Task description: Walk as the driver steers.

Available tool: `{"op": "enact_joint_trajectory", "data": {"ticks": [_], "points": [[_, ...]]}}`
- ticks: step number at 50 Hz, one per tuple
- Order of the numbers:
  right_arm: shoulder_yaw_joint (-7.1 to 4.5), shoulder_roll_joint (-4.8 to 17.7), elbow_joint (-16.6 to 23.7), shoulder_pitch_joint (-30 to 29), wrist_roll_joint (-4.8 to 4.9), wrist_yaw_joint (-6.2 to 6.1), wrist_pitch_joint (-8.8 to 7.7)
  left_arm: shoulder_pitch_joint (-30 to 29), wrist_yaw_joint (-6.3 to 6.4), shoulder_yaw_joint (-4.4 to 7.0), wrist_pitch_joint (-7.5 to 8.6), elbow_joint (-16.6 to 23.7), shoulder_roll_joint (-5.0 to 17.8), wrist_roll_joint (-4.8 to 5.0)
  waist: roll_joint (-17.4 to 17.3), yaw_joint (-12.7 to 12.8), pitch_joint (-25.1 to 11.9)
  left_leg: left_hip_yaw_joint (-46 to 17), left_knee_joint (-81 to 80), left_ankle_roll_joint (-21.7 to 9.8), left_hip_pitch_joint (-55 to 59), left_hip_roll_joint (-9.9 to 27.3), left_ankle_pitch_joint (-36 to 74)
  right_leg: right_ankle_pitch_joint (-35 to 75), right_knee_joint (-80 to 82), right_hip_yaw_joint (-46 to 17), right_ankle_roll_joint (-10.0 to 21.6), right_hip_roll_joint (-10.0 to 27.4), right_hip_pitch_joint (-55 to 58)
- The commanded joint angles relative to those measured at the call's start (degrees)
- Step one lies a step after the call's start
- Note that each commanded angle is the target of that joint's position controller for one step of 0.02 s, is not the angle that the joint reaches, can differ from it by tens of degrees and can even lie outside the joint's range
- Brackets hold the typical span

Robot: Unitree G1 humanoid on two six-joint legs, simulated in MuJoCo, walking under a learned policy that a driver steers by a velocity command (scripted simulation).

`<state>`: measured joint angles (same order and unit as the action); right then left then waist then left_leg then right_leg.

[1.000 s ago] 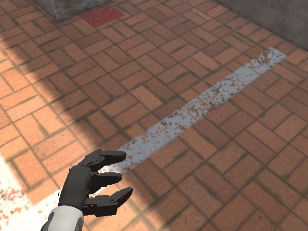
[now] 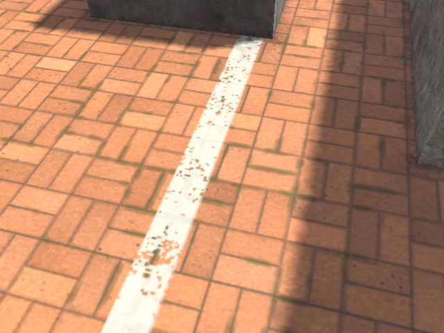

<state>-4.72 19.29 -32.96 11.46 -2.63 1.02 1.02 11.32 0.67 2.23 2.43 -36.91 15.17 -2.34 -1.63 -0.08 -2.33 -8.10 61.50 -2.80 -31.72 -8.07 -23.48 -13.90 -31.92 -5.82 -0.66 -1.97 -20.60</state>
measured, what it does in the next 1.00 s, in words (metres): walks ahead, turning left: left foot, then right foot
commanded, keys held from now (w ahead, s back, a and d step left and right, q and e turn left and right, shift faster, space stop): w+q+shift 0.70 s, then w+shift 0.30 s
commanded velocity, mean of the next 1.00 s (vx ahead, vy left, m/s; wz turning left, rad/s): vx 0.93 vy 0.00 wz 0.87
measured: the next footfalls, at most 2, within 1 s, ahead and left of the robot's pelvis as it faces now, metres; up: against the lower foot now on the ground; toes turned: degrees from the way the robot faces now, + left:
left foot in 0.44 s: +0.38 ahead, +0.21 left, +0.00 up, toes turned +31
right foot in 0.86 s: +0.84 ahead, +0.34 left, +0.00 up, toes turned +47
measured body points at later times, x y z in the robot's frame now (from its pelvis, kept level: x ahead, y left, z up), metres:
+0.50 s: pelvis +0.30 +0.12 -0.04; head +0.34 +0.13 +0.41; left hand +0.11 +0.32 -0.16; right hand +0.62 +0.02 -0.12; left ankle +0.34 +0.19 -0.73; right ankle +0.10 -0.13 -0.63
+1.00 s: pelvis +0.71 +0.37 +0.00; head +0.72 +0.37 +0.45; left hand +0.53 +0.61 -0.11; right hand +1.00 +0.27 -0.11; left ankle +0.54 +0.34 -0.61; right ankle +0.81 +0.31 -0.73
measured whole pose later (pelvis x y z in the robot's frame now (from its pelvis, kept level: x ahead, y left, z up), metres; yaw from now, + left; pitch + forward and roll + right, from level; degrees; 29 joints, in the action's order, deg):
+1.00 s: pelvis +0.71 +0.37 +0.00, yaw +50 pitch +0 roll -1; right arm -2.2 19.4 -43.8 14.6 -2.0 1.5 -3.3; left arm 18.4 -0.4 2.9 4.0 -44.1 17.1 -2.6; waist -2.6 1.2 1.0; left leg -4.8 75.4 -7.0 -22.4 -4.5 -17.0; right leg -15.4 -32.7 3.5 0.8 -0.4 -17.9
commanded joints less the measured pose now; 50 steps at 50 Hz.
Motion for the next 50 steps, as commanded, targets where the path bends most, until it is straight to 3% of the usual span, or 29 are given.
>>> {"op": "enact_joint_trajectory", "data": {"ticks": [1,5,9,12,16,18,20,21,22,23,24,25,26,27,29,31,34,37,39,40,41,42,43,44,45,46,47,48,50], "points": [[-0.81,4.88,5.62,-3.81,-1.51,2.71,-0.91,1.62,0.23,2.60,0.63,2.47,9.72,0.48,7.57,1.19,2.70,2.08,11.32,1.72,-19.52,6.79,7.38,-24.62,20.88,-18.70,6.05,16.44,12.64],[0.09,3.84,5.52,-4.06,-0.22,3.53,0.41,5.90,-0.55,2.47,1.84,-0.51,9.09,0.36,7.87,1.28,3.10,2.30,15.94,2.56,-20.78,8.06,13.75,-17.36,22.42,-8.12,5.35,15.05,12.82],[0.12,4.32,5.72,-8.28,-0.07,3.77,0.86,11.36,-0.70,2.65,2.91,-3.30,9.65,0.19,7.74,3.29,5.87,2.67,12.81,2.71,-24.82,9.30,17.16,-12.23,23.73,-0.87,5.22,16.65,18.00],[0.46,3.98,6.31,-13.21,0.08,4.58,0.76,15.25,-0.55,2.62,3.23,-5.48,9.58,-0.04,8.13,5.32,9.13,5.26,5.89,1.55,-26.11,10.71,16.99,-7.61,25.21,5.07,4.80,17.21,22.19],[2.02,1.57,8.12,-20.93,0.22,5.92,-0.10,19.93,0.29,2.37,2.88,-8.85,9.41,-0.50,7.66,7.84,13.51,12.87,-6.06,-1.97,-24.28,12.18,12.78,4.03,26.44,13.19,4.26,17.80,28.09],[2.96,-0.09,8.39,-21.34,0.34,5.69,-0.43,20.12,0.67,2.12,2.51,-10.34,9.79,-0.72,7.71,6.29,13.28,17.35,-13.04,-5.09,-17.37,9.97,8.35,27.62,21.96,19.03,3.19,17.19,29.46],[2.61,0.52,6.23,-14.51,0.52,4.47,-0.53,19.57,1.24,2.23,1.92,-10.97,12.26,-0.36,9.73,1.00,6.47,22.67,-15.74,-7.94,-1.30,2.78,3.79,69.10,9.36,22.05,2.72,17.85,28.46],[1.59,2.37,3.96,-5.29,0.70,3.90,-0.87,19.02,1.41,2.76,1.30,-10.80,14.71,-0.14,11.09,-4.08,0.85,22.21,-16.36,-9.49,9.92,-0.07,1.02,78.35,-2.88,21.62,3.37,19.45,26.21],[-0.16,5.39,-0.15,8.11,0.74,3.01,-1.53,16.59,1.09,2.97,1.24,-9.56,16.06,0.51,10.55,-10.46,-6.07,18.17,-21.04,-11.83,28.97,-1.51,3.46,74.12,-18.99,20.94,3.26,19.76,16.64],[-2.44,10.79,-2.92,12.98,0.58,1.65,-1.33,17.09,0.08,2.13,1.65,-7.44,12.29,0.43,2.14,-10.53,-10.83,4.00,-26.56,-13.83,48.77,5.69,-4.14,36.92,-37.81,20.45,1.46,14.93,-3.25],[-4.27,17.42,-1.74,10.65,1.58,0.86,-0.28,12.10,-1.12,1.23,2.78,-0.82,8.30,0.64,-10.20,-7.10,-14.41,-31.02,-37.44,-21.47,59.10,21.47,-13.44,-11.58,-58.69,15.53,-1.94,2.66,-24.53],[-4.19,16.65,-1.89,15.36,1.33,0.08,0.00,2.30,-1.23,1.64,3.88,2.57,11.43,0.68,-0.21,-10.74,-15.06,-35.94,-41.72,-21.10,59.42,21.52,-5.75,-5.66,-60.64,3.99,-1.01,3.97,-31.09],[-4.05,15.71,-4.29,15.40,1.28,-0.70,-0.47,-0.01,-1.09,0.81,4.67,3.97,9.46,1.27,0.39,-9.16,-8.39,-31.53,-43.52,-20.14,53.38,21.64,2.49,-4.36,-57.64,2.88,-0.48,6.57,-32.23],[-3.28,13.04,-5.18,13.76,1.23,-1.22,-1.21,1.99,-0.89,0.23,4.83,3.09,8.66,0.88,4.03,-5.23,-1.91,-26.17,-44.38,-18.14,43.05,19.54,8.00,-4.19,-50.67,2.88,-0.22,8.94,-28.96],[-1.61,9.37,-4.56,7.86,1.34,-1.77,-2.52,6.49,-0.97,0.02,2.84,1.76,8.20,-1.31,4.45,1.07,3.05,-18.48,-45.55,-17.72,28.41,14.79,12.31,-8.85,-44.86,2.32,-1.36,10.48,-21.84],[-0.56,7.31,-4.86,7.08,2.03,-1.40,-3.85,5.64,-1.26,-0.02,0.62,2.42,7.83,-1.98,2.04,3.02,6.28,-16.09,-48.20,-18.40,19.20,12.73,12.31,-14.37,-37.89,2.91,-2.90,11.27,-19.88],[-0.77,7.90,-4.96,4.66,1.80,-0.92,-5.30,-5.58,-2.03,-1.17,0.28,7.02,5.93,-0.88,0.26,2.34,11.11,-11.85,-52.47,-15.78,6.50,7.45,14.99,1.68,-20.75,5.83,-3.78,9.76,-12.42],[-1.35,9.01,-6.78,7.14,2.91,-0.31,-6.06,-7.12,-2.92,-1.62,0.89,6.13,4.96,0.47,-0.76,-0.08,7.20,-10.28,-53.24,-12.34,7.85,8.04,28.33,20.29,-7.41,7.51,-1.49,6.31,1.36],[-1.45,9.59,-8.66,10.17,3.27,-0.49,-6.30,-7.22,-2.58,-1.03,1.11,5.30,6.64,0.41,-0.44,-1.22,5.07,-10.85,-49.66,-10.54,19.15,10.04,39.91,20.42,-2.66,7.34,0.46,4.85,2.61],[-1.54,10.63,-9.57,11.25,3.05,-0.78,-6.24,-4.59,-2.16,-0.37,1.16,4.25,8.01,0.15,-0.19,-0.23,2.47,-10.63,-44.56,-9.43,25.35,10.69,51.08,16.05,-1.97,8.08,1.34,2.75,4.51],[-1.73,12.28,-10.17,11.09,2.18,-0.89,-5.97,2.09,-1.50,0.75,1.32,2.44,9.99,0.31,-0.36,3.32,-1.68,-10.14,-35.00,-8.25,28.94,11.33,60.67,9.30,-2.59,8.92,2.28,0.47,9.89],[-1.84,12.93,-10.26,8.43,1.24,-0.85,-5.65,12.80,-0.46,1.90,1.26,-0.09,11.53,0.66,0.26,10.37,-6.08,-8.18,-20.41,-6.85,25.54,10.13,61.77,5.80,-2.02,10.08,2.77,0.61,20.81],[-0.75,8.72,-9.78,6.80,0.39,-0.93,-6.12,23.96,0.98,3.30,1.24,-2.43,15.14,0.06,3.03,15.51,-11.10,-5.11,-0.12,-5.55,15.72,7.30,50.42,-6.81,-3.76,2.78,3.71,7.43,33.44],[1.62,-1.31,-6.71,12.86,2.52,-0.68,-6.52,24.00,0.75,4.47,1.67,-3.21,21.25,-1.99,24.49,8.52,-15.15,-1.43,21.67,-3.28,-1.98,-2.73,-1.34,-23.77,8.52,-30.54,9.25,23.90,41.65],[2.22,1.62,-6.86,13.10,1.94,-0.85,-6.93,17.45,-0.54,4.07,1.55,-2.50,17.28,-0.84,21.90,5.78,-13.64,-2.65,23.89,-4.83,-9.17,-0.31,-0.08,-29.79,17.74,-47.49,11.51,24.72,38.95],[1.78,4.13,-7.57,8.40,1.46,-0.80,-6.30,11.00,-0.94,3.41,1.61,-1.68,12.21,-0.20,11.98,4.48,-5.40,-1.26,22.30,-4.83,-10.28,4.44,6.09,-28.95,16.86,-37.32,12.10,23.54,30.89],[2.00,4.53,-7.22,4.17,0.71,-0.18,-5.92,9.83,-1.27,2.92,1.71,-2.76,9.49,-0.01,4.35,4.40,-1.30,-0.11,19.67,-4.59,-8.78,6.30,8.41,-21.50,16.52,-29.48,11.96,20.94,23.95],[2.11,3.81,-6.16,0.40,0.23,0.48,-5.53,10.30,-1.26,2.33,1.92,-4.30,7.87,-0.26,2.13,3.85,1.52,-0.21,16.82,-4.57,-8.17,7.40,8.06,-15.72,16.66,-22.26,10.43,17.83,19.43],[3.09,0.99,-5.18,0.49,0.06,1.53,-4.54,12.53,-1.23,1.25,2.92,-7.66,5.37,0.04,5.61,1.28,3.83,-1.52,13.12,-3.89,-8.01,8.33,6.79,-11.17,18.73,-15.93,10.00,15.92,14.76]]}}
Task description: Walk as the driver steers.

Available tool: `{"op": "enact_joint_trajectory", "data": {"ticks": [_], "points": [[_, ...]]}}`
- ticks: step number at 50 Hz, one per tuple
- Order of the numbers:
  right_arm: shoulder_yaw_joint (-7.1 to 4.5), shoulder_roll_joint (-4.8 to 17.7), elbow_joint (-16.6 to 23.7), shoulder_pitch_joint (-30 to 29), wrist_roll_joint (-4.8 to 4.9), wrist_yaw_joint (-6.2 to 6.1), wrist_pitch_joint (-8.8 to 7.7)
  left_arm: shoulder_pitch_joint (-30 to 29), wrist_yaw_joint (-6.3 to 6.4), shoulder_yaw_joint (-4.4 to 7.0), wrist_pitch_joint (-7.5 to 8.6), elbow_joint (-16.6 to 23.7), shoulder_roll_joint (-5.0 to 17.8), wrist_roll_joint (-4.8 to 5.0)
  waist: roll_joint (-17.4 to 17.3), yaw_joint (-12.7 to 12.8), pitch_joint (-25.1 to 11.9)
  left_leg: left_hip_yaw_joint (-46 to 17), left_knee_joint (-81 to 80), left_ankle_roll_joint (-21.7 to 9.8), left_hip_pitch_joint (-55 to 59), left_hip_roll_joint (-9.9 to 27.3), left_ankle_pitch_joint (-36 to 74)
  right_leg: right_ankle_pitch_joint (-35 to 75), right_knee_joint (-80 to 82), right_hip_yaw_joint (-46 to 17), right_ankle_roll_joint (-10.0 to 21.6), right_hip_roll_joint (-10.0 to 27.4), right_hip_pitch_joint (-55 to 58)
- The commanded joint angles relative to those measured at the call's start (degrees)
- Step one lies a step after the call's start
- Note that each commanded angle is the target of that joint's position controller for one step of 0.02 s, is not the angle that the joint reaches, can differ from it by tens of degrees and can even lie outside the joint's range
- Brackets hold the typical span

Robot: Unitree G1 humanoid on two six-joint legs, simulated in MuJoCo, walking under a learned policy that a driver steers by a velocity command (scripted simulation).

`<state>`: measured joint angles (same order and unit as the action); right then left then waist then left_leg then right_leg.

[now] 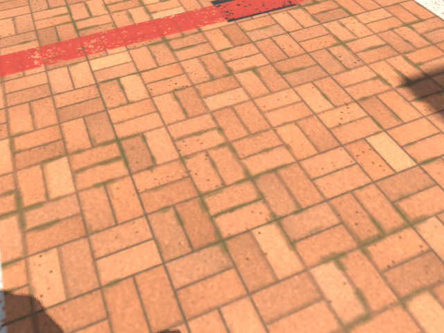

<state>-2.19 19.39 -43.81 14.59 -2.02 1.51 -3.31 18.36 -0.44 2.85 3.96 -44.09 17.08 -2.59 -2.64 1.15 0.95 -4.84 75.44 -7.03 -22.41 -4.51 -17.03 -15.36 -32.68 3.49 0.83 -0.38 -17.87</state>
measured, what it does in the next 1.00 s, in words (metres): walks ahead, turning left: left foot, then right foot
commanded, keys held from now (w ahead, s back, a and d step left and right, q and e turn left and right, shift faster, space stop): w+shift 0.20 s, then w+q+shift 0.02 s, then q+shift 0.78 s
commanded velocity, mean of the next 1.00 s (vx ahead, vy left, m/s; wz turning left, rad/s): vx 0.45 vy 0.00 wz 0.64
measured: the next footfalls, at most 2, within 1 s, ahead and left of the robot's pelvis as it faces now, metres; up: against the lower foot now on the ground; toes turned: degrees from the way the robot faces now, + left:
left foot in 0.30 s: +0.51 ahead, +0.08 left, +0.00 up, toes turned +5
right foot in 0.70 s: +0.81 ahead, +0.03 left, +0.00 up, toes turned +35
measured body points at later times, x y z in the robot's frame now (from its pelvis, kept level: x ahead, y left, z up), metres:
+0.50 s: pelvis +0.44 +0.04 +0.01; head +0.49 +0.06 +0.46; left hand +0.60 +0.33 -0.08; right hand +0.56 -0.23 -0.11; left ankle +0.47 +0.08 -0.73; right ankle +0.48 -0.12 -0.64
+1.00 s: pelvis +0.63 +0.04 +0.01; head +0.66 +0.09 +0.45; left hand +0.57 +0.36 -0.10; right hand +0.95 -0.07 -0.07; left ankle +0.57 +0.18 -0.66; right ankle +0.78 +0.01 -0.73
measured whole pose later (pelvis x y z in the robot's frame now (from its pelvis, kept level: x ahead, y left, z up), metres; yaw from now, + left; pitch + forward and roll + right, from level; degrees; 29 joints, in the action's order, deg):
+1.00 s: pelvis +0.63 +0.04 +0.01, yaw +41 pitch +1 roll -2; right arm -5.0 19.1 -35.0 8.0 1.5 -1.8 4.1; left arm 6.6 2.4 3.7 -0.1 -38.4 15.8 -1.5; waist -0.1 1.1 6.2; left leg -2.0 60.6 4.6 -34.0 3.8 -20.5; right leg -3.7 -22.6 6.1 1.8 0.8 -20.0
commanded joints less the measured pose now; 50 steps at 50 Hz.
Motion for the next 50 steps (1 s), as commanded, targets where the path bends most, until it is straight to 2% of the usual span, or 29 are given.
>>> {"op": "enact_joint_trajectory", "data": {"ticks": [1,4,7,9,10,12,13,14,15,16,17,18,19,21,23,25,29,32,34,35,36,37,38,39,40,42,44,45,50], "points": [[0.91,0.10,6.30,-3.68,-0.57,1.25,0.19,6.54,-0.24,0.56,1.97,-1.74,3.59,0.86,6.79,-0.68,2.08,-4.89,-2.65,0.65,-19.01,4.87,-0.24,-7.62,21.08,-22.95,8.53,14.08,11.21],[1.84,0.50,10.07,-12.11,-0.76,1.78,0.27,6.69,-0.42,0.66,3.11,-3.10,5.29,1.52,6.04,-1.40,6.25,-1.80,-14.56,2.22,-22.45,5.65,6.97,2.73,27.51,-13.45,8.84,12.47,8.32],[3.16,-0.57,11.96,-18.57,-0.14,3.11,-0.40,7.17,-0.76,0.57,3.67,-4.20,5.74,2.37,4.89,-0.98,7.61,6.98,-32.98,1.98,-11.89,6.99,18.91,16.73,33.71,-4.11,7.69,9.71,4.55],[3.28,-0.96,11.18,-19.61,0.24,3.13,-0.20,9.22,-0.98,0.53,3.82,-5.73,6.73,2.98,3.78,-0.12,5.93,10.41,-36.45,0.60,-6.28,5.01,23.62,27.38,36.07,-0.98,7.67,8.91,9.28],[3.31,-0.88,11.42,-19.35,0.22,2.89,-0.54,9.89,-0.93,0.71,3.88,-6.11,8.55,2.58,6.05,-1.03,6.68,10.09,-39.29,-0.25,-5.58,5.19,22.11,38.39,32.66,-0.48,7.48,11.06,12.30],[2.61,1.13,9.43,-15.76,-0.98,1.79,-0.68,11.37,0.01,1.22,3.03,-7.49,10.81,2.11,8.46,-3.00,2.87,13.25,-41.06,-1.81,-2.87,0.17,15.81,64.89,22.48,2.96,5.70,12.17,22.66],[1.97,2.46,6.73,-8.38,-1.15,1.26,-1.06,11.15,0.74,1.40,2.01,-7.57,11.42,1.47,9.40,-5.91,-1.66,13.47,-42.11,-2.31,4.86,-2.61,13.73,69.80,11.60,4.29,4.42,11.93,23.58],[1.19,3.41,2.23,4.32,-0.83,0.76,-1.46,9.49,1.46,1.33,1.05,-7.38,11.33,1.31,9.03,-11.35,-7.49,12.15,-46.45,-3.39,16.98,-3.17,18.97,70.66,-4.12,5.87,2.78,10.91,21.98],[-0.03,5.89,-0.80,12.88,-1.34,-0.03,-1.43,9.33,1.78,1.05,0.93,-6.33,10.08,1.28,7.99,-13.41,-12.33,5.84,-45.19,-4.09,29.63,1.55,20.14,55.50,-21.09,5.68,1.60,8.66,12.95],[-1.73,11.96,-0.88,11.55,-2.25,-0.89,-0.98,15.83,0.48,-0.83,0.99,-3.67,0.30,2.05,-10.59,-4.82,-18.61,-19.97,-39.41,-12.18,49.64,20.96,47.82,-11.46,-47.34,4.69,-1.57,-1.11,-11.36],[-3.45,12.88,0.01,12.51,0.70,-0.81,-0.45,15.03,1.32,0.00,0.72,-2.47,6.28,2.86,-6.46,-7.22,-30.48,-35.20,-44.30,-18.45,54.89,24.78,56.25,-15.73,-59.09,-4.50,-1.12,-3.55,-17.91],[-3.16,10.33,3.68,5.59,4.00,-0.18,-1.12,4.70,1.29,-0.48,3.37,2.23,6.90,2.39,-1.71,-7.96,-26.14,-31.82,-49.56,-16.57,50.90,19.79,44.94,-13.09,-55.71,-12.02,-2.03,-1.17,-21.53],[-3.34,9.30,3.81,1.13,4.56,0.01,-1.43,-0.45,1.74,-0.63,4.36,4.60,6.38,3.31,2.59,-5.37,-16.74,-26.46,-52.28,-15.14,41.14,17.56,40.61,-10.35,-50.32,-11.19,-2.28,0.76,-23.09],[-2.84,6.31,4.89,-3.05,3.83,-0.24,-1.71,-4.16,2.22,0.12,4.14,5.99,7.14,2.50,7.50,-0.79,-7.04,-21.31,-57.00,-13.76,23.52,14.20,44.66,-8.21,-44.56,-10.60,-3.87,2.66,-19.13],[-2.31,3.73,4.73,-2.19,3.48,-0.58,-1.61,-4.78,1.93,0.18,3.08,8.08,5.99,1.60,5.52,1.54,-4.33,-18.46,-58.19,-13.15,16.23,12.18,50.34,-7.54,-37.50,-10.39,-4.83,2.99,-17.35],[-2.72,4.48,4.82,-2.64,3.77,-1.63,-0.76,-8.35,1.80,-0.51,2.36,10.11,3.61,1.30,3.94,2.11,-2.31,-14.21,-57.60,-10.67,7.42,8.06,53.10,-4.65,-24.60,-7.80,-5.43,1.50,-14.38],[-4.53,7.58,3.73,1.84,4.69,-4.44,2.91,-17.24,1.46,-0.84,1.66,12.85,2.23,1.78,1.05,-1.59,-6.86,-12.63,-52.62,-0.38,-0.80,0.69,44.45,15.30,-2.73,-4.46,-5.87,-7.33,-0.34],[-4.78,6.40,4.06,2.49,4.55,-5.49,4.18,-21.00,1.27,0.18,1.25,14.96,4.31,2.78,-2.02,-1.97,-5.93,-19.10,-48.50,3.50,1.21,-0.14,29.84,19.39,4.62,-8.86,-5.44,-7.84,2.45],[-4.63,4.56,6.25,-1.55,4.16,-5.64,4.27,-16.74,1.65,1.13,1.49,14.02,5.96,2.30,-3.58,1.26,-7.25,-20.34,-39.63,5.14,4.33,-1.48,24.85,24.78,11.13,-11.73,-3.70,-4.00,6.89],[-3.86,2.25,7.24,-1.80,3.76,-5.02,4.43,-9.33,2.14,1.19,1.49,12.08,5.86,1.38,0.07,3.90,-13.40,-16.29,-26.35,6.79,2.58,-3.93,12.38,33.53,13.37,-14.77,-0.38,2.70,18.50],[-2.28,-2.75,7.71,3.13,1.80,-4.63,4.62,-6.54,2.89,0.78,0.65,12.69,6.36,0.97,8.97,1.87,-19.41,-9.97,-12.13,7.75,-7.95,-8.76,-23.92,59.53,4.37,-25.66,4.73,16.09,32.89],[-2.39,1.73,8.49,15.95,3.05,-2.74,4.11,-6.35,2.71,1.06,0.01,12.05,7.45,0.83,19.34,-4.24,-29.41,-11.61,0.81,8.70,-12.89,-5.38,-27.52,54.34,4.36,-44.87,17.88,33.02,39.07],[-3.89,7.36,6.60,13.68,3.53,-2.31,4.70,-12.77,2.99,1.54,-0.53,14.42,5.44,1.00,14.32,-3.36,-25.27,-7.86,5.58,11.05,-14.54,0.23,-20.02,36.81,8.35,-44.98,19.34,29.77,31.58],[-4.98,10.08,6.87,6.72,3.94,-2.69,5.78,-15.11,3.32,0.50,-1.12,15.31,1.45,0.96,8.04,-1.47,-16.24,-4.84,6.34,12.49,-16.27,2.22,-14.53,26.48,9.40,-33.63,15.75,22.63,24.05],[-5.26,9.77,7.34,3.85,3.83,-3.47,6.87,-16.21,3.31,0.04,-2.06,15.45,1.28,0.80,4.29,-1.65,-12.26,-3.19,6.18,13.09,-15.54,3.07,-10.96,20.43,11.25,-28.32,12.85,18.41,17.14],[-4.71,6.38,9.23,2.20,3.78,-3.97,7.62,-18.12,3.12,0.67,-2.82,14.25,3.26,0.74,5.91,-3.11,-5.06,-0.48,0.89,12.90,-12.61,4.78,-7.98,20.11,14.46,-19.19,11.21,13.62,5.36],[-3.73,2.34,10.33,1.61,3.82,-4.06,7.08,-16.02,2.96,1.48,-2.81,12.47,4.14,0.53,8.60,-2.52,-5.91,2.00,-4.66,12.66,-11.59,5.50,-6.93,24.59,15.90,-14.20,12.08,12.81,5.57],[-3.52,1.78,10.78,0.84,3.76,-4.01,6.90,-15.27,2.96,1.86,-2.79,11.78,4.63,0.56,9.52,-2.18,-7.10,2.18,-6.69,12.64,-11.75,6.60,-6.34,25.82,16.20,-13.19,12.96,13.97,7.09],[-3.62,2.87,11.88,-2.68,3.48,-2.76,7.18,-16.48,2.87,3.42,-3.25,10.22,7.37,1.48,10.58,-1.89,-8.76,3.70,-18.80,10.67,-5.20,9.87,-0.68,16.31,18.06,-7.18,12.77,17.01,5.78]]}}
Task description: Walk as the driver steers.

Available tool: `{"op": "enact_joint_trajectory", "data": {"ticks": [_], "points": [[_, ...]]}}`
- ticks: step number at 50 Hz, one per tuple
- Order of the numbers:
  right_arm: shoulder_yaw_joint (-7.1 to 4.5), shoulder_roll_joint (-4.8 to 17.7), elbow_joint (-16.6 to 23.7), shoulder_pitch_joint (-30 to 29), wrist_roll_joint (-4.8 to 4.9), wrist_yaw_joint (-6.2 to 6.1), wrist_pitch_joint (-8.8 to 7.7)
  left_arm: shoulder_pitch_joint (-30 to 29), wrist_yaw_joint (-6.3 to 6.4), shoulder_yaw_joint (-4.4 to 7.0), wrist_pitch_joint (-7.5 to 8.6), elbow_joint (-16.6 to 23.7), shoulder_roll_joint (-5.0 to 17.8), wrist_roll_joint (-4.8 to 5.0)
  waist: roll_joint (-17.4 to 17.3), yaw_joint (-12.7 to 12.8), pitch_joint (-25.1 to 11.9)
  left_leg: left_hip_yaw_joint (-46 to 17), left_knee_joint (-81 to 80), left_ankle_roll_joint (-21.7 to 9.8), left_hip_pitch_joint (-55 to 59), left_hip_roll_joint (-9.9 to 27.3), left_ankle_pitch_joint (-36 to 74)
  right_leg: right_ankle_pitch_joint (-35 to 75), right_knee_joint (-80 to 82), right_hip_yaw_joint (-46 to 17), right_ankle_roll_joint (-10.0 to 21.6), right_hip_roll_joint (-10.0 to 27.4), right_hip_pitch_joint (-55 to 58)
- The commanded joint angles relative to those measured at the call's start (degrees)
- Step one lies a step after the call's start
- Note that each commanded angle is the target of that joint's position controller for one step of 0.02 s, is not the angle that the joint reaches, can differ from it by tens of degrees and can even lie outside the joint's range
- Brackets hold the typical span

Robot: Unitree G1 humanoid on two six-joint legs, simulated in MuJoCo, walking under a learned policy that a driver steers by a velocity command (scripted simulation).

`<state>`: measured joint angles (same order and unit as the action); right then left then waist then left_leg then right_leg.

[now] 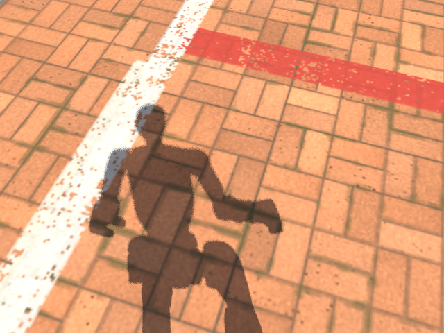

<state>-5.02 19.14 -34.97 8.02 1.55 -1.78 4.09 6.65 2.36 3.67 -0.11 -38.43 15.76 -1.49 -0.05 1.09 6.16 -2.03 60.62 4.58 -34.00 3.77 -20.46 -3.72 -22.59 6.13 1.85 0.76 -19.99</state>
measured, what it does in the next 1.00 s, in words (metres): walks ahead, turning left: left foot, then right foot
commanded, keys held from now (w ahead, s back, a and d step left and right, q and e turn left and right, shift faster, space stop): q+shift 0.16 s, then w+q+shift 0.84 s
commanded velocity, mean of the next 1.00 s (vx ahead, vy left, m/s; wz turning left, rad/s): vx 0.62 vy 0.00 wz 0.99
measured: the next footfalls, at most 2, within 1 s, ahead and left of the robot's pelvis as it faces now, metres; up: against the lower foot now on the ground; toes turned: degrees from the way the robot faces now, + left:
left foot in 0.14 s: +0.05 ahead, +0.15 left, +0.00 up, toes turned +11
right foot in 0.58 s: +0.24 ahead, -0.02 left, +0.00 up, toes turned +34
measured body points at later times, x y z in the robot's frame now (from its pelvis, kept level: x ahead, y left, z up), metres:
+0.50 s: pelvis +0.09 +0.05 +0.01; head +0.08 +0.09 +0.46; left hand +0.15 +0.39 -0.08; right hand +0.28 -0.19 -0.07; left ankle +0.01 +0.14 -0.73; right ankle +0.21 -0.07 -0.69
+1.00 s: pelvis +0.32 +0.23 -0.03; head +0.36 +0.26 +0.41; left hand +0.04 +0.28 -0.14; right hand +0.66 +0.33 -0.10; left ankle +0.38 +0.38 -0.71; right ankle +0.22 -0.04 -0.72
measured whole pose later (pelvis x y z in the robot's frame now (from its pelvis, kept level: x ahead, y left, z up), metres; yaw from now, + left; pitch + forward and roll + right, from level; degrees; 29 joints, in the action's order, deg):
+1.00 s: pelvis +0.32 +0.23 -0.03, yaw +55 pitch +2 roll +0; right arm -1.0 17.4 -33.4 -3.2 -2.0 5.8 0.6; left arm 34.4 1.6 1.9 3.5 -53.3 13.9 -2.0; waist -2.9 4.8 3.0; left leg 9.5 47.2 -10.2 -40.3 -2.2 -11.7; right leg -28.0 -17.7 18.9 -4.4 2.2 15.9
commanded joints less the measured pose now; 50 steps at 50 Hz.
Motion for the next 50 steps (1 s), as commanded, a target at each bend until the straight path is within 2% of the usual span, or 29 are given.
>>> {"op": "enact_joint_trajectory", "data": {"ticks": [1,5,6,7,8,9,10,11,13,15,19,20,22,25,27,28,29,30,31,32,33,34,36,40,44,45,46,48,50], "points": [[-0.94,3.47,3.01,3.72,-0.03,0.88,-0.10,-5.19,-0.06,2.90,0.75,4.34,9.30,0.60,8.68,-1.95,-13.64,1.83,-6.80,-1.59,8.72,1.43,3.19,2.65,8.01,-8.09,10.98,15.83,6.95],[-1.93,4.49,2.93,3.78,-0.04,2.15,0.69,-4.04,-0.69,3.82,0.68,2.72,10.55,1.90,9.02,-2.56,-13.02,5.60,-20.88,-5.02,16.37,-0.25,4.77,-4.42,4.39,-3.52,7.20,17.37,7.19],[-2.48,4.76,1.92,5.95,0.00,2.10,0.85,-3.37,-0.72,3.71,0.54,2.22,9.59,2.23,7.72,-3.47,-13.22,6.33,-25.61,-6.63,20.83,-1.82,6.27,-7.63,0.94,-1.68,4.87,16.49,5.29],[-3.58,6.65,0.38,10.08,-0.14,1.62,0.88,-0.92,-0.91,3.30,0.16,1.07,7.36,2.28,3.29,-4.49,-12.26,3.05,-30.97,-9.29,27.38,-2.38,8.16,-13.45,-6.53,1.02,1.25,13.72,-0.64],[-5.34,13.59,0.59,13.27,-0.25,0.47,0.49,1.36,-1.36,2.70,-0.48,1.42,4.80,0.94,-14.54,-3.52,-8.30,-18.59,-39.42,-16.25,33.95,10.80,22.63,-29.29,-26.81,7.20,-5.59,5.67,-16.97],[-5.65,17.04,2.13,11.80,-1.76,0.55,-1.22,-5.50,-0.97,2.63,0.21,6.19,4.79,0.18,-16.93,-4.62,-10.88,-34.03,-43.42,-25.13,30.52,15.37,2.99,-32.40,-36.84,-5.03,-5.87,-0.52,-27.38],[-5.05,14.26,2.42,10.46,-1.70,1.07,-2.99,-9.60,-1.13,3.32,1.07,6.97,7.61,1.38,-10.16,-6.23,-9.61,-34.34,-49.10,-23.64,30.04,13.95,-20.41,-26.14,-38.94,-10.59,-3.39,0.73,-29.87],[-4.31,12.99,1.91,8.53,-0.86,1.18,-4.23,-9.34,-1.34,4.18,2.03,6.73,9.54,2.40,-9.39,-4.30,-7.33,-34.69,-51.37,-21.19,28.62,13.45,-27.16,-20.81,-37.73,-11.57,-1.76,0.92,-30.88],[-2.93,10.05,1.87,5.10,0.19,0.73,-4.80,-5.68,-1.46,4.73,3.33,4.14,9.74,1.61,-9.47,-1.52,-7.67,-29.11,-50.26,-17.82,26.67,10.47,-21.95,-13.48,-35.27,-11.51,-2.56,1.52,-26.39],[-2.06,8.13,1.56,6.38,-0.51,0.16,-5.22,-5.34,-2.21,4.61,4.46,3.35,8.48,1.84,-9.75,-1.32,-8.75,-25.11,-50.01,-16.49,25.11,7.53,-16.65,-7.31,-33.27,-10.00,-3.69,-0.13,-21.38],[-1.72,7.82,0.67,10.00,-0.22,-0.59,-5.82,-8.39,-2.68,3.72,5.43,4.14,5.85,2.22,-9.83,-2.44,-6.64,-23.08,-49.14,-16.36,23.13,4.62,-9.66,-3.28,-23.91,-9.64,-5.70,-2.81,-16.83],[-2.72,11.19,-0.66,10.89,-3.75,1.90,-4.62,-3.10,-4.36,2.12,1.52,1.33,4.58,-2.56,-15.32,-2.89,-7.83,-21.62,-49.06,-15.84,22.01,0.25,-13.13,-6.64,-25.76,-6.15,-6.67,-2.09,-14.87],[-2.24,8.81,0.32,10.73,-3.04,3.87,-3.71,-7.07,-4.63,1.96,-0.41,3.30,5.26,-1.00,-12.87,-4.40,-4.53,-23.15,-48.13,-16.51,18.00,-0.98,-12.02,-9.97,-22.15,-5.17,-8.42,-2.44,-12.43],[-2.47,9.89,1.26,9.86,-2.65,3.90,-3.91,-10.25,-4.16,1.30,0.33,5.38,5.66,0.58,-10.84,-4.81,-4.07,-28.38,-45.65,-17.35,17.08,0.25,-11.42,-12.77,-13.36,-7.56,-8.03,-2.09,-7.11],[-2.32,9.71,3.19,4.32,-2.53,3.60,-4.49,-3.57,-3.16,1.65,1.24,3.92,7.15,1.67,-9.04,-0.57,-5.03,-31.43,-43.41,-16.35,10.31,0.80,-10.77,-12.06,-7.93,-9.08,-5.56,-1.45,6.15],[-1.88,8.27,3.83,1.88,-2.63,3.41,-4.83,3.46,-2.28,2.09,1.87,1.97,8.23,1.69,-5.57,3.46,-6.14,-29.94,-37.89,-14.92,4.61,-1.35,-11.21,-10.05,-3.91,-8.68,-4.24,-0.71,16.76],[-0.84,4.59,4.01,1.63,-2.67,3.35,-5.59,11.79,-1.38,2.90,2.70,-0.10,11.42,0.57,1.74,6.87,-9.33,-23.97,-26.37,-12.87,-3.37,-6.04,-13.80,-14.74,-2.48,-11.45,-3.51,3.82,29.48],[0.98,-1.55,6.06,1.16,-1.84,3.21,-6.52,18.49,-0.59,3.54,3.27,-0.29,16.93,-1.75,16.79,8.96,-13.74,-12.19,-5.32,-10.72,-10.71,-13.24,-16.77,-36.52,5.53,-30.25,-2.40,19.45,36.44],[1.16,0.20,7.20,1.95,-1.25,2.63,-6.40,13.49,-1.07,4.10,3.31,0.48,18.96,-2.35,17.25,4.63,-10.68,-9.40,3.86,-10.39,-19.77,-11.37,-8.05,-47.65,13.62,-50.38,-0.31,25.43,31.45],[0.58,3.44,5.82,0.09,-2.65,2.61,-5.71,9.42,-1.50,3.07,3.10,1.52,13.87,-1.56,8.84,2.85,-5.64,-8.10,8.39,-9.95,-20.41,-6.64,-1.76,-45.02,12.48,-45.05,-0.31,24.36,26.39],[0.07,4.87,4.72,-0.53,-3.79,3.67,-5.42,8.80,-1.64,2.05,3.11,1.56,10.45,-0.69,5.48,2.28,-4.46,-7.03,8.54,-9.34,-18.96,-5.39,1.74,-37.72,10.85,-35.17,-0.77,20.60,23.64],[-0.04,4.85,3.43,0.56,-3.95,4.88,-5.08,8.82,-1.62,1.38,3.15,1.20,8.81,-0.47,5.83,1.50,-4.87,-5.96,8.75,-8.49,-16.83,-3.88,4.64,-30.21,10.62,-26.65,-1.61,16.93,22.78],[0.42,3.67,3.16,-0.77,-4.11,6.65,-4.32,13.02,-1.58,0.69,3.84,-1.22,7.09,-0.22,8.17,2.29,-4.00,-3.44,12.46,-7.99,-17.25,-1.99,8.83,-19.03,10.77,-16.13,-1.60,13.39,22.45],[1.55,1.76,4.52,-7.23,-3.78,7.34,-3.92,19.37,-2.56,0.16,5.45,-4.88,4.92,-0.38,6.09,3.11,-0.29,-1.55,13.71,-8.69,-21.29,-1.37,13.71,-5.70,12.58,-5.99,-1.46,13.14,22.88],[2.90,0.10,5.92,-15.69,-3.83,8.14,-3.71,24.00,-1.98,-0.40,5.84,-8.77,3.70,-0.35,4.24,4.29,3.28,7.95,2.17,-10.18,-18.55,-3.25,13.08,13.64,14.44,4.95,-2.72,9.91,23.77],[3.79,-1.38,7.62,-17.65,-3.68,8.59,-3.98,24.71,-1.69,-0.25,5.97,-9.07,5.62,-0.79,6.38,3.50,4.67,9.41,-3.62,-11.28,-16.23,-1.94,12.44,21.26,13.68,6.04,-3.09,12.01,23.06],[4.16,-1.59,7.41,-17.81,-3.53,8.58,-4.04,23.34,-1.41,-0.28,5.88,-9.47,6.01,-0.82,5.50,2.04,4.50,12.47,-8.23,-12.85,-10.72,-3.76,11.54,34.44,12.74,9.06,-3.91,11.27,22.30],[3.88,-0.32,5.79,-14.47,-3.49,7.76,-3.93,23.47,-0.42,0.42,5.32,-9.75,9.75,-0.40,7.50,-1.31,-0.09,16.35,-13.10,-15.04,1.23,-8.76,9.70,63.00,6.04,10.74,-3.46,12.49,23.84],[1.76,4.37,0.63,3.52,-3.17,6.48,-3.96,19.83,0.42,1.45,3.87,-8.89,14.20,-0.42,9.88,-11.20,-9.48,13.18,-14.78,-17.95,20.07,-11.51,5.37,75.31,-15.08,9.15,-1.98,16.13,22.25]]}}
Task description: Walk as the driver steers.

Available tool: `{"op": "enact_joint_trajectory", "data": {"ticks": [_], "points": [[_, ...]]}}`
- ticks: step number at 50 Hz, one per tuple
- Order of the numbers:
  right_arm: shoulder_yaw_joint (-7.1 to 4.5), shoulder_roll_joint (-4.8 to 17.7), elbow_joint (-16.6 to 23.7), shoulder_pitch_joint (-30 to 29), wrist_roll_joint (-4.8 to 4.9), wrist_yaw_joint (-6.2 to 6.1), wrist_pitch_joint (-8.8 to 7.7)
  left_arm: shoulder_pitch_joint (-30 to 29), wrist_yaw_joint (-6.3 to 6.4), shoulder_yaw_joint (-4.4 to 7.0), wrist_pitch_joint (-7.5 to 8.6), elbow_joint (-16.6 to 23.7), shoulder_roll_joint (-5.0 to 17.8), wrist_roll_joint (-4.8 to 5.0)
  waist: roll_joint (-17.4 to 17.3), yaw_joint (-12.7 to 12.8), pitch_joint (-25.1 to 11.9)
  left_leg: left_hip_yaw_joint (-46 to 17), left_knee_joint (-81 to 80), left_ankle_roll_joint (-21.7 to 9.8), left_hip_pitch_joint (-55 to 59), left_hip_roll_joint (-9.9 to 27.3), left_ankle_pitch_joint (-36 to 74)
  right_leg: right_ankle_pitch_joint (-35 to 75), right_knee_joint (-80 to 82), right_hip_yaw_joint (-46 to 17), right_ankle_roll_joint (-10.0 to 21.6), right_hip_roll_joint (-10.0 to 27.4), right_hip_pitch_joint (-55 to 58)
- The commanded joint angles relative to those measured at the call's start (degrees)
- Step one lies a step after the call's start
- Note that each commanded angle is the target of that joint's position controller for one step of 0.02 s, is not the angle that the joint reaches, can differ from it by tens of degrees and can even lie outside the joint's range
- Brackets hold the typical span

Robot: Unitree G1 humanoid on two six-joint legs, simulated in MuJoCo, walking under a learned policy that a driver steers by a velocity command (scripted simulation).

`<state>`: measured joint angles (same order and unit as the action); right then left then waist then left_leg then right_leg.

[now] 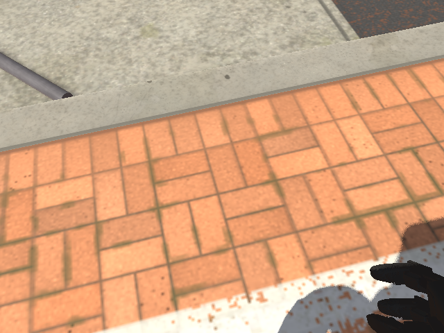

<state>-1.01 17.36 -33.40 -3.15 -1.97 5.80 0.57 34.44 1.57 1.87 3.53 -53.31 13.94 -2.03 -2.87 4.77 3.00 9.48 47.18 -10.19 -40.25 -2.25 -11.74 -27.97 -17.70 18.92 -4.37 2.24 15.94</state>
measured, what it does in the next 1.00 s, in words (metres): walks ahead, turning left: left foot, then right foot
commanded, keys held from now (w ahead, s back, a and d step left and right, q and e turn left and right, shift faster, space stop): w+q+shift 0.32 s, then q+shift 0.22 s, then w+q+shift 0.30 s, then w+shift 0.16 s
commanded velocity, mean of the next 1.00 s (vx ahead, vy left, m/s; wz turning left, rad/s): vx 0.79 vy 0.00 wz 0.95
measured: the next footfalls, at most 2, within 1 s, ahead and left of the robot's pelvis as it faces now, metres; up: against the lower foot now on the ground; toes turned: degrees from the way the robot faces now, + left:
left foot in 0.04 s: +0.19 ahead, +0.03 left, +0.00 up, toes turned +6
right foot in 0.44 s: +0.67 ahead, -0.02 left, +0.00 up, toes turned +26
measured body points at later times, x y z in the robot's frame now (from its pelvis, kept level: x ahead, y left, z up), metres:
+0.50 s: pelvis +0.46 +0.04 +0.01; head +0.52 +0.07 +0.46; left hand +0.58 +0.35 -0.05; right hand +0.61 -0.23 -0.11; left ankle +0.22 +0.04 -0.59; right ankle +0.63 -0.03 -0.70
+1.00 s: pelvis +0.72 +0.28 +0.01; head +0.72 +0.30 +0.46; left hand +0.53 +0.49 -0.11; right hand +1.03 +0.25 -0.08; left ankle +0.71 +0.33 -0.70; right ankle +0.75 +0.05 -0.58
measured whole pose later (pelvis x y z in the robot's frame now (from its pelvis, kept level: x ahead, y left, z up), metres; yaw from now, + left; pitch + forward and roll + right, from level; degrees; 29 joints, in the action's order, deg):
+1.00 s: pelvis +0.72 +0.28 +0.01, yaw +56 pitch +0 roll +0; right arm -3.0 17.6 -39.1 11.2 -1.8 1.0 0.6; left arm 18.0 -1.0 2.2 1.5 -42.6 17.1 -1.6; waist 1.2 1.9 2.9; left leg 3.9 39.8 -7.7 -22.3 -6.2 -17.6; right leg -20.8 -74.6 2.5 -1.7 7.8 -16.3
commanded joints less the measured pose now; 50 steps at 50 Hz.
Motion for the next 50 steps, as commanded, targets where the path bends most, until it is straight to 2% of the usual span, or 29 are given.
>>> {"op": "enact_joint_trajectory", "data": {"ticks": [1,2,3,4,6,7,9,13,18,20,21,22,23,24,25,27,30,31,32,33,36,39,41,44,45,46,47,49,50], "points": [[-4.16,9.42,-5.32,28.82,0.42,-2.39,-0.97,-11.58,0.66,3.34,-0.19,7.68,16.40,0.04,12.10,-20.70,-12.18,-3.58,-6.44,-5.73,44.19,-5.41,-3.90,90.57,-37.50,-5.16,5.66,14.87,-23.36],[-5.86,11.87,-7.53,28.93,1.34,-3.97,-0.95,-11.67,-0.46,2.76,-0.23,7.81,12.29,-0.74,3.85,-17.64,-11.52,-12.18,-10.98,-6.79,55.41,-0.94,-6.36,34.37,-56.37,-5.99,5.52,6.95,-38.35],[-6.76,17.65,-4.90,22.60,0.32,-4.53,0.16,-10.53,-1.34,1.36,0.57,14.33,7.19,-0.17,-8.53,-9.57,-14.69,-41.38,-16.40,-13.74,66.40,12.68,-9.68,-0.98,-75.66,-10.01,2.64,-1.43,-60.27],[-7.14,17.31,-4.24,27.09,0.40,-4.86,0.66,-17.44,-1.36,1.81,2.00,18.07,11.43,0.24,0.65,-13.74,-19.06,-52.37,-25.88,-16.39,66.70,14.97,-13.43,4.76,-76.58,-21.06,3.07,-1.07,-65.40],[-6.27,13.18,-6.95,25.09,0.52,-5.70,-0.61,-18.86,-1.24,1.02,3.00,18.13,10.74,0.22,7.43,-8.17,-3.12,-46.86,-33.31,-12.86,48.73,13.53,-7.66,8.05,-65.77,-22.14,3.27,3.57,-64.44],[-5.74,11.98,-6.81,22.45,0.39,-6.26,-1.65,-18.50,-1.23,0.81,2.26,17.61,10.26,-0.88,8.70,-5.25,-0.54,-41.86,-33.02,-11.85,41.16,10.36,-2.38,6.26,-62.32,-22.42,2.43,4.95,-60.42],[-4.22,9.08,-6.70,20.13,1.29,-6.53,-3.30,-15.19,-1.67,0.41,-0.24,16.80,9.11,-2.62,6.78,-1.11,1.57,-36.17,-33.70,-11.57,29.97,6.24,2.78,3.10,-56.81,-22.13,0.42,6.87,-55.45],[-4.18,9.22,-7.92,21.60,1.25,-5.82,-5.29,-30.17,-2.76,-1.05,-1.04,22.90,6.28,-1.57,3.63,-3.82,6.29,-30.82,-37.48,-8.70,16.38,-0.19,10.57,16.91,-36.26,-17.70,-0.88,5.55,-49.09],[-5.39,11.85,-11.00,26.86,2.39,-5.56,-5.02,-34.25,-2.50,-1.48,-0.16,24.01,6.45,-0.23,2.05,-7.91,0.80,-30.49,-29.29,-2.36,28.79,-0.01,44.30,31.42,-16.35,-16.15,3.52,-2.41,-36.72],[-6.04,14.19,-11.33,25.98,2.35,-5.99,-4.95,-24.60,-0.84,0.24,0.53,22.08,10.86,-0.04,-0.11,-2.87,-6.72,-32.38,-12.14,2.63,30.65,-0.83,54.46,31.50,-12.74,-18.63,4.26,-4.95,-21.50],[-6.08,14.28,-10.29,21.91,2.80,-5.77,-5.28,-13.85,-0.05,1.43,1.01,19.32,13.46,-0.06,0.09,3.81,-11.51,-31.63,0.78,4.79,26.26,-2.85,49.17,36.55,-9.72,-20.54,4.92,-1.76,-8.89],[-4.51,6.86,-8.52,20.98,3.20,-6.04,-5.37,-4.88,0.50,2.42,1.38,16.82,16.82,-1.37,7.52,5.70,-17.58,-25.44,19.69,6.47,16.50,-7.38,5.80,49.37,-13.11,-28.82,6.97,11.84,5.27],[-1.25,-0.94,-6.46,30.97,4.27,-6.17,-4.33,-6.15,0.51,1.74,2.56,19.40,14.72,-0.42,24.46,0.36,-31.62,-25.72,37.73,9.51,3.71,-9.44,-28.64,69.47,-17.48,-50.14,15.90,29.02,21.55],[-2.91,7.66,-5.99,29.80,5.35,-6.31,-3.24,-9.69,0.35,2.40,1.49,20.86,13.16,0.28,22.12,2.06,-33.17,-22.44,44.88,12.33,1.42,-3.72,-24.13,65.46,-15.07,-50.56,18.95,29.24,17.10],[-3.89,10.31,-3.15,23.01,6.27,-6.52,-2.27,-14.96,0.97,2.50,0.77,21.60,11.17,0.53,19.00,1.55,-25.62,-19.32,42.09,12.87,-2.18,0.22,-18.08,52.11,-11.29,-45.04,17.45,25.53,9.37],[-4.66,9.98,-1.89,18.01,5.57,-6.89,0.04,-21.89,1.41,1.49,0.38,20.94,7.06,0.80,8.30,-1.82,-10.39,-15.14,38.03,13.73,-1.75,4.58,-14.69,45.29,-5.59,-32.99,14.75,19.18,-9.70],[-3.12,2.54,0.94,18.45,5.35,-5.85,2.31,-27.21,0.34,2.24,1.09,18.47,7.93,2.30,10.12,-6.37,-1.05,-13.23,24.95,12.24,5.52,10.77,-12.58,21.55,6.41,-22.55,13.24,17.45,-28.59],[-2.88,1.99,1.77,16.75,4.73,-5.56,2.21,-27.55,0.10,2.80,1.52,17.65,8.80,2.43,10.13,-5.95,-0.25,-12.66,21.21,12.04,5.54,11.75,-10.24,19.68,8.26,-20.36,13.71,17.08,-29.23],[-2.17,2.45,4.25,10.20,-2.66,-3.38,2.35,-19.02,-0.85,2.48,2.30,14.77,9.72,-0.27,0.15,-3.98,-0.85,-11.51,17.97,9.04,5.05,9.59,-3.37,22.73,7.76,-19.61,13.30,19.69,-29.60],[-1.96,0.65,4.86,9.46,-2.27,-2.30,2.07,-18.95,-1.33,3.14,2.68,13.19,10.85,-0.05,2.78,-5.28,-1.71,-11.13,13.62,7.43,4.97,9.51,2.50,24.86,6.64,-15.70,11.84,18.35,-27.16],[-2.10,2.52,3.89,7.52,0.22,-0.91,1.47,-20.87,-1.84,3.42,2.27,12.74,11.24,0.66,7.08,-5.62,-1.76,-7.09,5.67,5.10,5.67,8.09,9.42,21.40,6.67,-9.03,9.32,15.56,-23.34],[-2.15,4.19,5.53,0.51,0.37,-0.57,1.42,-16.17,-1.67,4.05,0.88,11.12,13.00,0.35,6.89,-3.63,2.93,-4.57,0.75,3.25,2.17,7.63,4.35,21.76,8.02,-5.84,8.28,16.37,-16.69],[-2.33,4.92,5.22,0.13,0.40,-0.91,1.29,-14.38,-1.33,4.35,-0.27,10.24,14.37,0.18,6.67,-4.47,3.56,-1.80,-2.42,0.98,4.75,5.00,-1.97,39.19,3.54,-1.99,7.36,15.97,-12.72],[-4.17,7.18,-0.78,18.35,0.48,-2.86,0.28,-14.08,-1.37,4.59,-2.14,10.53,17.75,0.76,7.20,-13.49,-5.96,0.50,-5.97,-3.07,29.35,-4.52,-9.80,71.53,-23.50,-0.11,7.91,16.47,-17.26],[-5.96,10.21,-5.35,31.07,-0.04,-3.80,0.02,-15.78,-1.68,3.89,-2.30,11.94,16.27,0.46,2.19,-19.09,-11.79,-6.79,-11.29,-4.55,48.59,-3.47,-12.31,58.01,-42.68,-0.21,6.42,14.21,-31.67],[-7.50,17.85,-4.58,25.20,1.12,-4.67,0.61,-17.43,-2.56,2.20,-1.86,17.23,7.76,0.56,-16.52,-12.11,-11.29,-39.98,-25.94,-8.99,58.88,12.33,-29.25,1.20,-63.12,-3.19,2.56,1.38,-57.53],[-7.52,18.46,-1.52,26.93,0.45,-5.06,0.62,-21.57,-2.63,2.14,-0.79,20.92,11.74,-0.31,-7.22,-13.56,-16.47,-56.15,-33.81,-11.71,60.65,17.44,-31.70,1.30,-69.21,-16.20,2.23,-0.43,-64.87],[-6.02,12.52,-4.77,25.72,-0.10,-6.04,-0.65,-22.95,-2.60,1.41,0.37,19.55,11.07,1.04,2.18,-10.01,-3.92,-43.67,-33.67,-9.03,47.45,17.31,-15.54,8.80,-62.11,-18.59,3.42,5.33,-64.69],[-5.18,10.40,-5.39,23.34,-0.10,-6.30,-1.89,-22.13,-2.69,1.15,0.16,18.78,10.51,0.34,4.07,-7.29,-3.11,-38.22,-33.31,-7.04,41.16,14.14,-11.70,9.37,-56.92,-19.58,3.70,7.02,-59.68]]}}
